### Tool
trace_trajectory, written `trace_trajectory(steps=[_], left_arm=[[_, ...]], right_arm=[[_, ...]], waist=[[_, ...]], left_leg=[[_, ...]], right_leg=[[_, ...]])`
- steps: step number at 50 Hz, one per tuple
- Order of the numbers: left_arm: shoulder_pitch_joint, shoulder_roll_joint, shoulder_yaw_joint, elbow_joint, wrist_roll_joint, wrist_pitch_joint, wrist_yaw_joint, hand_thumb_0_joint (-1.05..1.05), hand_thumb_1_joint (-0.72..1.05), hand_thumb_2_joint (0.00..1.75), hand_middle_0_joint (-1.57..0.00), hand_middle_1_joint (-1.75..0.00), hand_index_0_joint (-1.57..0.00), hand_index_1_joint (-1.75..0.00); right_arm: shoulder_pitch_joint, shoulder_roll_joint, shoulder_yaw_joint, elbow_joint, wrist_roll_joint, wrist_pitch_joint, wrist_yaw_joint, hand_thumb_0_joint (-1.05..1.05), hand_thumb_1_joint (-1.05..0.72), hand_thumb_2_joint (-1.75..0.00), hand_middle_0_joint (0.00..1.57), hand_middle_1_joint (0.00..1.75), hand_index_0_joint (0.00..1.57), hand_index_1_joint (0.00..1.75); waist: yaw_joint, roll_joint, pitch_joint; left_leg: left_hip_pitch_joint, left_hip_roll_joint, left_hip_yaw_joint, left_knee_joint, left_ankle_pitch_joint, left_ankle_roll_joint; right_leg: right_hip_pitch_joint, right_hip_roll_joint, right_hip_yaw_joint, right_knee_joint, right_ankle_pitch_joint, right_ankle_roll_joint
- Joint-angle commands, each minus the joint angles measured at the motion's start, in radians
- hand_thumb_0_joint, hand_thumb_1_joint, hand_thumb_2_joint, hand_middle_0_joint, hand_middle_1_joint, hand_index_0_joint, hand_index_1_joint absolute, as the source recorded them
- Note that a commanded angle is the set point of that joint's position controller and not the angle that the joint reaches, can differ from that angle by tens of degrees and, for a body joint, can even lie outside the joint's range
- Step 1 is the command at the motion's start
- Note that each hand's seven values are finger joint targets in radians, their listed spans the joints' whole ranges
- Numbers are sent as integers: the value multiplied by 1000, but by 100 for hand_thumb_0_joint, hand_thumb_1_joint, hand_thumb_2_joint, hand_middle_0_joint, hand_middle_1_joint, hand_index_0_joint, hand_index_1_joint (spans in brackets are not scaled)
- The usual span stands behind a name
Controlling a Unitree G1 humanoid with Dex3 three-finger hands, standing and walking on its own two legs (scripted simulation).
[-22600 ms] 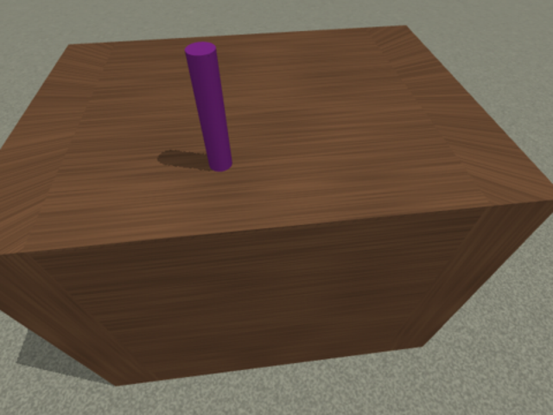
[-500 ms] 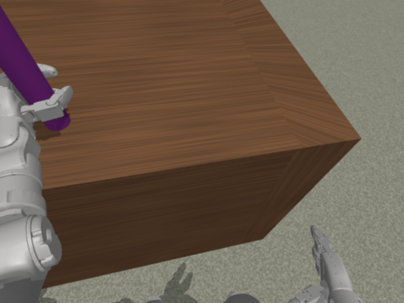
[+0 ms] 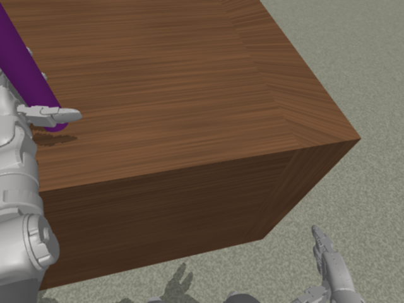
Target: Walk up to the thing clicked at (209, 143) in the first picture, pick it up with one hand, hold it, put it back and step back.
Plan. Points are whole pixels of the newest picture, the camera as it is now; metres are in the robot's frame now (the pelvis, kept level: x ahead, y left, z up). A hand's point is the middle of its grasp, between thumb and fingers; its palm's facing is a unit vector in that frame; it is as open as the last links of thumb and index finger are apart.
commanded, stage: withdraw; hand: left
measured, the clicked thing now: (26, 77) +0.48 +0.26 +0.18
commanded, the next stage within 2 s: rise in 0.24 s
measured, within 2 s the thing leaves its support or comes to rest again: neither
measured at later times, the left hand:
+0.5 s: hand out of the picture +0.46 +0.34 +0.25, palm faces +0.40 -0.90 -0.16, open 17.5 cm
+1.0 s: hand out of the picture +0.29 +0.32 +0.24, palm faces +0.50 -0.78 -0.37, open 17.5 cm
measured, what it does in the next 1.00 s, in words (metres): stands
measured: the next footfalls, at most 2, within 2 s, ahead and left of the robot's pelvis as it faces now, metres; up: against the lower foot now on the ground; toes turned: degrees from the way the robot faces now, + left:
none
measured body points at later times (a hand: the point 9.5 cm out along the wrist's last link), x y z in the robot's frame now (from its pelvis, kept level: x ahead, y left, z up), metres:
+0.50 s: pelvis +0.00 +0.00 +0.02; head +0.04 +0.00 +0.46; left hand +0.44 +0.38 +0.26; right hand +0.15 -0.25 -0.04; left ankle +0.01 +0.11 -0.70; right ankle -0.01 -0.14 -0.70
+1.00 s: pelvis +0.01 +0.00 +0.03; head +0.01 -0.02 +0.48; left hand +0.26 +0.36 +0.26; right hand +0.17 -0.24 -0.05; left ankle +0.01 +0.11 -0.70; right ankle -0.01 -0.14 -0.70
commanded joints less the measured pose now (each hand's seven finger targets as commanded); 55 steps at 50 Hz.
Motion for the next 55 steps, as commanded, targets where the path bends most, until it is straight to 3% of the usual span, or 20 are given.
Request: trace_trajectory(steps=[1, 9, 10, 18, 19, 20, 21, 22, 23, 27, 31, 36, 37, 39, 41, 43, 45, 50, 52, 55], left_arm=[[-515, 362, 61, -287, 1, -72, 17, 0, -61, 7, -13, -11, -14, -10], [-593, 463, 76, -279, 21, 6, -18, 0, -61, 5, -11, -8, -12, -8], [-578, 464, 69, -251, 23, 29, -25, 0, -61, 5, -12, -8, -13, -8], [-556, 415, -4, -17, 22, 155, -121, 0, -61, 3, -6, -3, -6, -4], [-631, 605, 17, -166, 112, 116, -62, 0, -56, 0, -6, -4, -8, -3], [-545, 595, 30, -5, 119, 120, -41, 0, -56, 0, -7, -4, -8, -3], [-509, 517, -9, 37, 117, 126, -42, 0, -53, 0, -6, -4, -8, -2], [-555, 495, -27, -50, 120, 113, -38, 0, -55, 1, -6, -5, -7, -3], [-556, 559, 7, -64, 130, 109, -23, 0, -55, 1, -6, -4, -7, -3], [-491, 683, 94, -114, 157, 89, 11, 0, -59, 3, -7, -5, -6, -5], [-422, 637, 96, -272, 145, 74, 34, 0, -58, 3, -6, -3, -5, -4], [-161, 492, 66, -498, 119, 55, 71, 0, -58, 3, -6, -3, -6, -4], [-89, 424, 32, -572, 108, 49, 72, 0, -57, 2, -6, -3, -5, -4], [36, 396, 44, -732, 92, 39, 82, 0, -56, 2, -6, -3, -5, -4], [147, 394, 80, -889, 80, 32, 89, 0, -54, 1, -6, -3, -5, -3], [293, 373, 106, -1044, 65, 22, 97, 0, -54, 1, -5, -3, -5, -3], [409, 377, 152, -1180, 52, 12, 110, 0, -53, 0, -5, -3, -6, -3], [709, 262, 177, -1374, 30, -13, 134, 0, -52, 0, -6, -4, -6, -3], [774, 217, 172, -1414, 27, -27, 137, 0, -51, 0, -5, -4, -6, -3], [902, 143, 142, -1482, 27, -61, 137, 0, -52, 1, -5, -4, -6, -4]], right_arm=[[11, -170, -91, -191, 3, -50, -12, 0, 54, -5, 5, 5, 5, 5], [-8, -168, -85, -184, 20, -61, -20, 0, 54, -5, 5, 5, 5, 5], [-25, -167, -85, -156, 24, -63, -22, 0, 54, -5, 5, 5, 5, 5], [-61, -159, -55, -101, 39, -96, -35, 0, 57, -5, 5, 5, 5, 5], [-78, -199, -79, -153, 33, -100, -26, 0, 57, -5, 5, 5, 5, 5], [-8, -194, -77, -65, 27, -89, -23, 0, 57, -5, 5, 5, 5, 5], [-11, -153, -32, -71, 33, -83, -12, 0, 59, -4, 5, 5, 5, 5], [-53, -147, -30, -136, 35, -85, -5, 0, 59, -5, 5, 5, 5, 5], [-16, -178, -70, -108, 35, -82, -8, 0, 58, -5, 5, 5, 5, 5], [-3, -142, -11, -96, 37, -70, 13, 0, 54, -6, 5, 5, 5, 5], [-9, -188, -68, -71, 39, -82, 15, 0, 54, -6, 5, 5, 5, 5], [-19, -171, -78, -27, 42, -104, 14, 0, 53, -6, 5, 5, 5, 5], [-6, -145, -66, -1, 45, -103, 17, 0, 53, -6, 5, 5, 5, 5], [-1, -128, -53, 31, 48, -105, 21, 0, 53, -6, 5, 5, 5, 5], [13, -147, -88, 59, 47, -105, 19, 0, 54, -5, 6, 5, 5, 5], [35, -112, -64, 87, 48, -93, 24, 0, 55, -5, 6, 5, 5, 5], [0, -179, -144, 69, 45, -89, 13, 0, 54, -5, 6, 5, 5, 5], [-42, -144, -142, 82, 40, -69, -7, 0, 54, -5, 6, 5, 5, 5], [-61, -156, -165, 69, 34, -67, -20, 0, 55, -5, 6, 5, 5, 5], [-63, -113, -141, 88, 30, -72, -24, 0, 54, -5, 6, 5, 5, 5]], waist=[[7, 135, -478], [13, 202, -473], [29, 194, -432], [19, 72, -251], [53, 153, -314], [37, 111, -271], [43, 44, -193], [39, 37, -260], [42, 46, -303], [98, 67, -353], [108, 180, -399], [137, 213, -334], [135, 209, -297], [153, 208, -243], [147, 200, -238], [164, 189, -201], [161, 166, -189], [183, 94, -74], [175, 43, -28], [181, 41, -2]], left_leg=[[398, -5, -26, -67, 485, 9], [461, -6, -21, -103, 517, -2], [440, -8, -20, -116, 493, -4], [349, -18, -9, -209, 260, 11], [384, -28, 3, -210, 289, -5], [374, -27, 4, -208, 295, -3], [326, -28, 3, -224, 256, 3], [365, -24, 1, -228, 271, 4], [395, -22, 1, -219, 331, 3], [373, -41, 20, -216, 401, 10], [549, -18, 1, -225, 537, -14], [619, 3, -18, -273, 550, -37], [618, 1, -17, -277, 544, -35], [597, 2, -19, -294, 532, -37], [621, 7, -24, -303, 538, -38], [593, -3, -15, -306, 543, -32], [590, -5, -12, -320, 522, -30], [538, -27, 8, -350, 430, -13], [524, -36, 16, -367, 351, -4], [535, -39, 19, -380, 310, -2]], right_leg=[[140, 8, -18, -74, 405, -33], [173, 8, -19, -113, 408, -37], [175, 8, -20, -122, 390, -39], [149, 11, -21, -201, 245, -40], [191, 0, -29, -198, 291, -34], [184, 5, -34, -198, 298, -32], [183, 8, -36, -213, 270, -29], [208, 7, -36, -213, 283, -29], [224, 7, -37, -207, 330, -28], [346, -13, -20, -210, 429, -17], [279, 0, -41, -225, 419, -34], [258, 9, -68, -256, 341, -52], [248, 10, -70, -263, 338, -51], [272, 10, -73, -268, 329, -51], [284, 11, -74, -275, 331, -48], [322, 4, -68, -281, 356, -46], [356, 2, -64, -285, 361, -45], [412, -8, -53, -302, 354, -36], [416, -15, -46, -321, 313, -29], [409, -17, -44, -324, 274, -29]])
